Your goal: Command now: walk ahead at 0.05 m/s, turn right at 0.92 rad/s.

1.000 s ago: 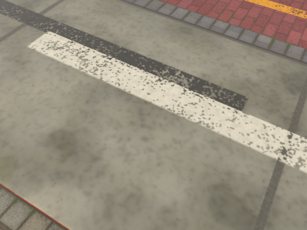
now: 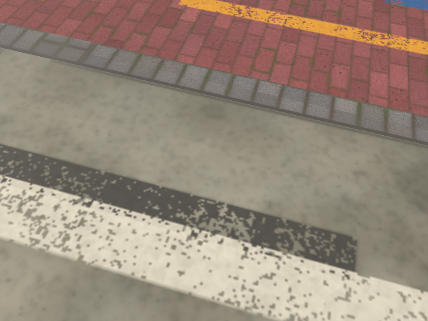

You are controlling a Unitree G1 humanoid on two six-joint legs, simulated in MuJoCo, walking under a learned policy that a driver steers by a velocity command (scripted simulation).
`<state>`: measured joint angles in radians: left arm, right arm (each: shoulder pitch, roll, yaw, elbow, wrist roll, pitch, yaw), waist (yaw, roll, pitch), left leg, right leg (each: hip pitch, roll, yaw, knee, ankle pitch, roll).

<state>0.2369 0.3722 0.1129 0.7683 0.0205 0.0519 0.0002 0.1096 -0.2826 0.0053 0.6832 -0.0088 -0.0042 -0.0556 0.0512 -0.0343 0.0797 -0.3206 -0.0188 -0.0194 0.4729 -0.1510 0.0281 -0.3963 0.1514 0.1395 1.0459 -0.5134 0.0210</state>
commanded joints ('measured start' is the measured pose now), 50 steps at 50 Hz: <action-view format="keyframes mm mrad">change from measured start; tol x16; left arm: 1 90 66 10 -36 -7 22 -30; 17 -100 20 -23 -194 -19 36 -69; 20 38 285 46 -181 -6 7 -22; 50 -144 30 -42 -246 16 -37 -97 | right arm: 1 13 -115 -34 -74 -14 1 -5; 19 191 -149 -99 -56 -1 29 65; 37 -67 -111 -68 -108 -11 -3 71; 42 310 -277 -107 -36 -20 -43 11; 50 210 -163 -81 -20 -21 -78 45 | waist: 1 -9 173 -123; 16 -76 229 -133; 20 3 -307 -100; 23 -38 -103 -68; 39 -93 -77 -64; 42 -209 287 -177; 50 -91 135 -34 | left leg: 1 200 250 -150 -145 427 141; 16 178 375 153 -53 236 96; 18 63 342 223 138 119 3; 20 -376 77 157 564 -535 -126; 22 -374 110 4 660 -402 -116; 35 -275 1 -52 285 -199 -90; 40 354 -18 -40 -21 -80 -53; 42 600 372 -426 -223 -518 -1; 43 457 478 -711 -326 -745 62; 50 286 276 -110 -329 -311 34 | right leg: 1 -121 -85 -65 176 67 44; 16 106 -159 -242 -368 101 -24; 18 289 -140 -190 -596 246 -60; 20 352 -531 443 -734 754 -284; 26 280 -287 178 -669 765 -234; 29 285 -257 327 -796 -17 -263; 31 281 -270 421 -840 -174 -280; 39 -96 -190 465 -738 -24 -228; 43 -553 -29 62 7 48 -85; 50 -543 -187 -51 291 369 -44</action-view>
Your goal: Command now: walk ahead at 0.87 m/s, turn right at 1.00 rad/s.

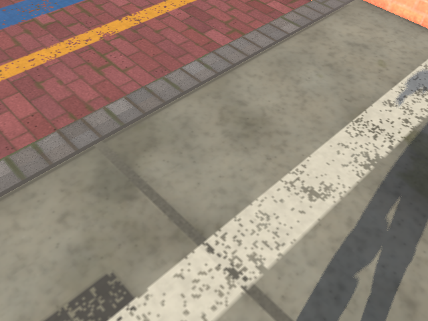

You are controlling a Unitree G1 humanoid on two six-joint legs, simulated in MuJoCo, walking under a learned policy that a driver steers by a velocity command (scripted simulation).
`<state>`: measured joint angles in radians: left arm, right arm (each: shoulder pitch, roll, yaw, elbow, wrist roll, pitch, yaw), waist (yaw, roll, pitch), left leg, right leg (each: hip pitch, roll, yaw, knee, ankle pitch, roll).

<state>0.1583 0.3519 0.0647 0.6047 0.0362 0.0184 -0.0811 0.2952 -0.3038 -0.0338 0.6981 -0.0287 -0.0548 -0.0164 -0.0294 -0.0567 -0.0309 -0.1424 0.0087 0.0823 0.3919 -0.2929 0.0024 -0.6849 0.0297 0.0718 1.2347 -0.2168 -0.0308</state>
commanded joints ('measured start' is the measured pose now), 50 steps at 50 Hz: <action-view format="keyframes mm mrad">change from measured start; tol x32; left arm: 1 -87 49 5 -86 -1 -1 -16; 10 -345 -19 -43 -139 3 -14 -45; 18 282 222 58 76 7 -38 60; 50 -241 -50 -108 -91 -3 -84 63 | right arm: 1 52 -138 -43 -20 -3 -33 9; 33 -130 -11 15 35 28 22 87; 38 548 -206 -79 232 35 52 51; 50 119 -152 -74 105 36 -30 26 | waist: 1 -18 147 91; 11 -31 140 215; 17 148 -96 -391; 27 10 -17 183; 38 -405 92 -109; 50 -25 40 138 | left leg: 1 115 250 -172 -254 -146 61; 9 224 251 123 -329 224 60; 14 215 321 191 197 1435 93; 15 57 289 206 494 1280 90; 17 -559 44 1 1157 -198 43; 31 -515 30 70 488 412 102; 36 -45 -120 132 350 343 169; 40 445 117 -612 182 256 485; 42 195 230 -889 -219 -377 440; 50 -305 -45 -430 -234 176 283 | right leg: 1 -273 -71 14 107 89 8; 9 -234 -96 -168 -277 79 -67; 14 436 115 -244 -484 -138 -201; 17 1214 -398 744 -834 -396 -291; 23 538 -224 110 -1022 106 -96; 31 594 -93 -300 -1139 827 48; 36 714 -201 -312 -667 1494 81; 37 593 -210 -284 -343 1457 75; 39 11 105 -216 569 -282 42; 50 204 -121 -57 -475 247 105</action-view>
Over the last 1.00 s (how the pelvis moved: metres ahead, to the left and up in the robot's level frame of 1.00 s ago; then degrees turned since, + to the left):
0.11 -0.08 0.00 -55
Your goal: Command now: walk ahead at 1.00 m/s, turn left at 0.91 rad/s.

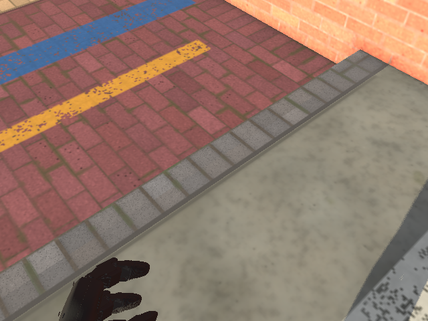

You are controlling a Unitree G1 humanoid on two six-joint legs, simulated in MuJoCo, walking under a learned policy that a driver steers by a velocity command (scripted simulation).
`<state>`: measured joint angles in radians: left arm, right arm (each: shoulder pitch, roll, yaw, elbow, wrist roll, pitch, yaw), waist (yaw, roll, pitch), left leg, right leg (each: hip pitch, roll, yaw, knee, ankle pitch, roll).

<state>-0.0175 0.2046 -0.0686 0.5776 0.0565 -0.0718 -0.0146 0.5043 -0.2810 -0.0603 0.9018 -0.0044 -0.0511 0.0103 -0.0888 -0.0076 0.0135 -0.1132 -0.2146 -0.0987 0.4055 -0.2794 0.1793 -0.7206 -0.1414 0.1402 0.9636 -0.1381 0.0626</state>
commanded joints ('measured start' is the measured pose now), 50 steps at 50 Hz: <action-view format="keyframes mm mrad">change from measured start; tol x32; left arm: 1 -84 95 25 -71 -32 5 -3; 6 14 188 65 -52 -37 -19 16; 9 587 364 145 64 12 -37 61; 50 565 198 115 139 -22 17 37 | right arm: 1 -73 -182 -54 -100 14 -31 5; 25 -597 -35 51 -418 -29 56 91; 31 -43 -191 -38 -204 -25 30 23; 50 -353 -142 -28 -219 19 26 -33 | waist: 1 7 13 68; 8 255 39 -268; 10 147 -485 -469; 13 152 -30 -109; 25 95 -42 138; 33 -36 168 -395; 50 284 23 -83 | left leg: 1 -269 177 -252 -227 231 86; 7 -25 196 -284 213 652 -21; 11 -726 172 -25 1063 -107 -50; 29 -204 109 304 387 117 45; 33 643 498 -547 136 815 332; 39 -179 325 -228 -56 945 169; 50 -207 160 -50 500 761 -121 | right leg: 1 253 75 -137 -271 216 6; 8 876 87 -61 -422 -94 -67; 10 1161 -365 833 -727 -713 -197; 11 1022 -303 722 -730 -829 -207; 24 650 -51 -365 -839 405 -73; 29 757 -125 -416 -382 1246 -56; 30 643 -132 -388 -95 1206 -68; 32 84 132 -354 659 -416 -14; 33 -96 156 -129 815 -391 12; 50 675 140 -141 -436 382 -126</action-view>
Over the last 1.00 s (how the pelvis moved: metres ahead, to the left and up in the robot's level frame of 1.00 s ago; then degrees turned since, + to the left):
0.81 -0.23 -0.01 7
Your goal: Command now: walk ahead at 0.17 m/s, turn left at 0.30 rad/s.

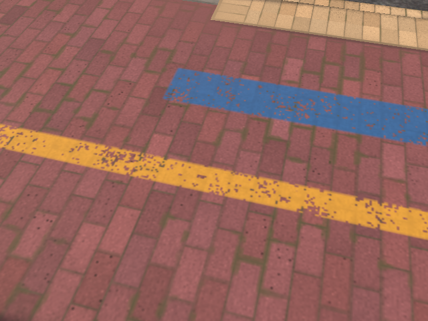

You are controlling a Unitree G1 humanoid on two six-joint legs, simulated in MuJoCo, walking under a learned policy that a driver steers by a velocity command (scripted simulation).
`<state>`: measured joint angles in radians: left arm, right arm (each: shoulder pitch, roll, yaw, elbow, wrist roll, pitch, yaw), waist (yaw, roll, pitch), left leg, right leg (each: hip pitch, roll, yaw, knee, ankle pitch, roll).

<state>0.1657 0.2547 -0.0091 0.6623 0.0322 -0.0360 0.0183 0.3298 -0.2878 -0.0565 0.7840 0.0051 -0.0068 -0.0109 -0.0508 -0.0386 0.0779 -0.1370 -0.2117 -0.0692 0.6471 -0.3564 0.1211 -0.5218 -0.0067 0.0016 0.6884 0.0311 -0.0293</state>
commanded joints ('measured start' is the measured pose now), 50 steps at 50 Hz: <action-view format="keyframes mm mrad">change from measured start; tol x32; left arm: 1 331 191 55 39 -10 -32 -1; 50 -7 195 103 -96 -31 107 -6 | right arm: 1 -37 -52 -23 -109 2 -13 -15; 50 -187 -116 -18 -203 -18 38 5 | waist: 1 144 -225 -165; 23 16 -105 -132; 26 16 282 -44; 50 61 -88 -98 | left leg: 1 -289 -36 5 640 -183 -112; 23 -37 103 26 -231 9 -48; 26 46 568 -383 -500 162 159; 31 -22 423 29 -325 753 85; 40 78 485 158 -210 756 47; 44 -23 478 244 50 646 -52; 46 -551 222 223 453 -328 -188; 50 -470 275 50 441 -48 -174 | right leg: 1 556 -264 272 -156 952 -153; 2 573 -395 501 -148 1238 -227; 8 243 -229 283 -376 253 -216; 23 245 -91 459 -477 -379 -111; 26 -130 221 32 156 -580 30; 31 -51 61 17 574 -405 80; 43 196 31 -127 -73 -420 25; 46 573 -389 548 -310 487 -234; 50 389 -195 261 -371 133 -193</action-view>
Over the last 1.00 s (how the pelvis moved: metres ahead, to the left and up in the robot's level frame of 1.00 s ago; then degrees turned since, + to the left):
0.76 0.15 -0.01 53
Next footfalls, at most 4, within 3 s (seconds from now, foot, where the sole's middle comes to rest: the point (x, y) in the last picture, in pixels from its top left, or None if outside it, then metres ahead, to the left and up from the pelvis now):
0.48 left None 0.07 0.07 -0.76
0.90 right None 0.00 -0.15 -0.76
1.32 left None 0.09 0.00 -0.76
1.72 right None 0.02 -0.19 -0.76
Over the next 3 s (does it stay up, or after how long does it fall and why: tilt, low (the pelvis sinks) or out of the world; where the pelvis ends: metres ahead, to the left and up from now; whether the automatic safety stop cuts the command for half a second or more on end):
stays up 0.54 -0.17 -0.16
